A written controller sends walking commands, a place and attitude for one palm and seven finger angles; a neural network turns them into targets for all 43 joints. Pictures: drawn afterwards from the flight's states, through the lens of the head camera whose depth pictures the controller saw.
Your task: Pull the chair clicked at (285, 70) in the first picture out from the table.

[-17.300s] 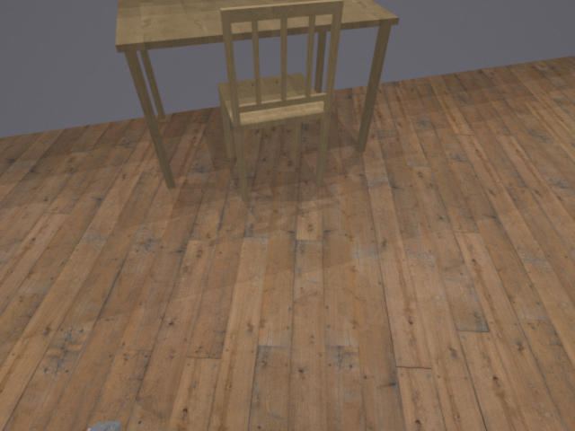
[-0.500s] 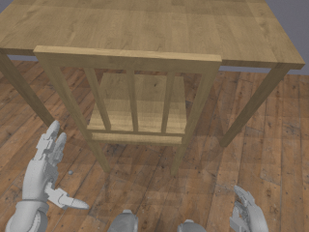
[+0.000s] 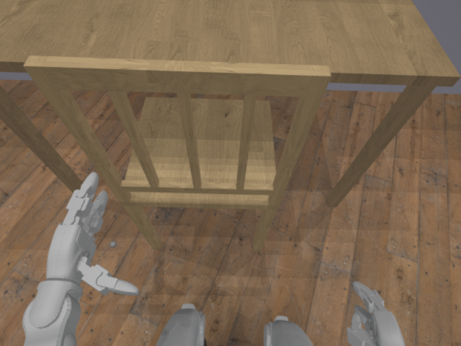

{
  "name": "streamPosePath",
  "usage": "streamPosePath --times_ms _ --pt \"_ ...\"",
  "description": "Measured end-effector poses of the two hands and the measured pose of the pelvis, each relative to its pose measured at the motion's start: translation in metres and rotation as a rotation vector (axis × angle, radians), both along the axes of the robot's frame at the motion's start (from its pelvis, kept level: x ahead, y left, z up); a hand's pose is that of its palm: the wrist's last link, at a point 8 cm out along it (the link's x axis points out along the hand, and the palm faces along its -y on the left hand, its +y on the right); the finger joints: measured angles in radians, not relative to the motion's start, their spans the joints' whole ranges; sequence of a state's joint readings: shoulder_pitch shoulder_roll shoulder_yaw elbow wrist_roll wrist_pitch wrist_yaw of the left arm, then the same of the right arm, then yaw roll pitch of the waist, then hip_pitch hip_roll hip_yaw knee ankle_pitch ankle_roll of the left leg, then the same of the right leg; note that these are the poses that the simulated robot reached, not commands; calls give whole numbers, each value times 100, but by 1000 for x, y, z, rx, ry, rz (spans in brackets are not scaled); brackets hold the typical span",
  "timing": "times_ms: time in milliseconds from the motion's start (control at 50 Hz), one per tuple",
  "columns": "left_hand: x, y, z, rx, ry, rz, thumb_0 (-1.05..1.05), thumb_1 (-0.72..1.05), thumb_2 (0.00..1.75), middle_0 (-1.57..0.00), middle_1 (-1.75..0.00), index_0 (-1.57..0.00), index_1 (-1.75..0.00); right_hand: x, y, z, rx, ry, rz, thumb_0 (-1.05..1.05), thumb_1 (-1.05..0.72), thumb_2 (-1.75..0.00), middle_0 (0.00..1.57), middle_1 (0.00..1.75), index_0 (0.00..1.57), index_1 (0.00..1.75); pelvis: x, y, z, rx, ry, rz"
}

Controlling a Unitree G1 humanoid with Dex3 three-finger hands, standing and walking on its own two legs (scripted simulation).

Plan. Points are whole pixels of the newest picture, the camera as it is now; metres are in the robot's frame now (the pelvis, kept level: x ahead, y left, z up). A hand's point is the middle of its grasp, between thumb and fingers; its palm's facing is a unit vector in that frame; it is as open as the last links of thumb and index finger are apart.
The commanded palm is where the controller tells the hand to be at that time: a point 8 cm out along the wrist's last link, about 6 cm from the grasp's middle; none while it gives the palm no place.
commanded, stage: aim the fingers beside a spindle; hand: left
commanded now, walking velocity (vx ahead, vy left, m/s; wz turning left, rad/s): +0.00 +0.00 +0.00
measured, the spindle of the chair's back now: (192, 147) +0.49 +0.10 +0.00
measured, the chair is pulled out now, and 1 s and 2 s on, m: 0.00 0.00 0.00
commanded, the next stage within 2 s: none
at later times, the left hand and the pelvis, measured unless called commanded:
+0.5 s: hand (125, 223) +0.31 +0.20 +0.01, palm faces +0.03 -1.00 -0.04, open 16.9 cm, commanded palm +0.29 +0.24 +0.01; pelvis -0.01 +0.00 -0.02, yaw +0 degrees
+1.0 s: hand (138, 215) +0.34 +0.19 -0.02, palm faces +0.01 -1.00 -0.02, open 16.9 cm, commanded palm +0.31 +0.24 +0.00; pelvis -0.01 +0.01 -0.02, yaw -1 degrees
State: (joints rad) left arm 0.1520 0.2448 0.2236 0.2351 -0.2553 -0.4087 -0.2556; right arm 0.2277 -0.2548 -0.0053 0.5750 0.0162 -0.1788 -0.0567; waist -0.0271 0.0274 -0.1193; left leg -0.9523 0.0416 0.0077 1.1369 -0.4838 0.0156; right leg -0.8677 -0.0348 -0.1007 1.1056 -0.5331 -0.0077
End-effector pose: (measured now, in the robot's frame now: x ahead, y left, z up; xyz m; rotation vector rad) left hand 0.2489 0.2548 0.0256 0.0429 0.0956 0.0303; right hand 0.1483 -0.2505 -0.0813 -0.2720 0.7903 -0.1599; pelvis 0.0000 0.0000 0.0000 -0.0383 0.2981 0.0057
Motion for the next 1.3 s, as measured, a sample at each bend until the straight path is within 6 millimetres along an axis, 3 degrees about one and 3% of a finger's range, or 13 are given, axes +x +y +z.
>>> streamPosePath --times_ms 140,280,440,600,700,840,960,1120,1220,1300 --pt "9 -6 5 2 -92 -13 -1 -50 30 -6 -8 -6 -8 1 2 -6 -8 6 14 1 -91 -89 21 30 21 30 -3 1 -6 -3 12 3" --pt "21 -10 -14 -14 -24 -28 -1 -50 30 -6 -8 -6 -8 -1 5 -12 1 14 11 1 -91 -89 21 30 21 30 -8 3 -11 -3 23 -1" --pt "33 -6 -9 3 -90 0 -1 -50 30 -6 -8 -6 -8 -9 7 -19 0 49 15 1 -91 -89 21 30 21 30 -11 4 -14 -6 35 -2" --pt "51 -12 -31 -20 -22 -33 -1 -50 30 -6 -8 -6 -8 -20 4 -29 -8 99 -6 1 -91 -89 21 30 21 30 -12 6 -20 -9 56 -4" --pt "59 -20 -28 -16 -57 -36 -1 -50 30 -6 -8 -6 -8 -26 3 -32 -12 124 -19 1 -91 -89 21 30 21 30 -11 7 -20 -8 65 -11" --pt "71 -11 -29 0 -70 3 -1 -50 30 -6 -8 -6 -8 -31 4 -38 2 161 -25 1 -91 -89 21 30 21 30 -8 7 -23 -5 78 -15" --pt "69 -13 -44 -18 -21 -16 -1 -50 30 -6 -8 -6 -8 -32 2 -41 0 175 -36 1 -91 -89 21 30 21 30 -7 8 -25 -9 87 -17" --pt "60 -14 -24 -2 -96 -9 -1 -50 30 -6 -8 -6 -8 -25 6 -37 9 161 -25 1 -91 -89 21 30 21 30 -6 9 -21 -7 77 -16" --pt "61 -9 -38 -9 -42 8 -1 -50 30 -6 -8 -6 -8 -20 6 -38 9 148 -14 1 -91 -89 21 30 21 30 -8 7 -24 -8 80 -11" --pt "56 -16 -40 -23 -39 -17 -1 -50 30 -6 -8 -6 -8 -18 5 -38 3 136 -17 1 -91 -89 21 30 21 30 -9 7 -25 -10 77 -11"
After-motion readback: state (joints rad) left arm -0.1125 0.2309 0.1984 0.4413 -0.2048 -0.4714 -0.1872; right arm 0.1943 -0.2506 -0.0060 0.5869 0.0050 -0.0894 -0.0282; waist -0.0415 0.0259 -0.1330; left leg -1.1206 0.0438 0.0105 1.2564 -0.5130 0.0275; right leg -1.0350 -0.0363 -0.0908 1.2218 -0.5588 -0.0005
